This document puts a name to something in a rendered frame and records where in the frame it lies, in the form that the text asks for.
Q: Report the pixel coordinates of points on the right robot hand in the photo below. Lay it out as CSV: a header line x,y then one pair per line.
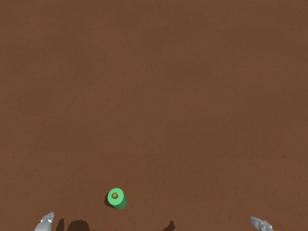
x,y
261,225

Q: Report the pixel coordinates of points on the bottle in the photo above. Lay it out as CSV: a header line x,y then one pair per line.
x,y
117,198

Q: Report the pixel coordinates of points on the left robot hand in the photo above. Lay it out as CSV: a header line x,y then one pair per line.
x,y
46,223

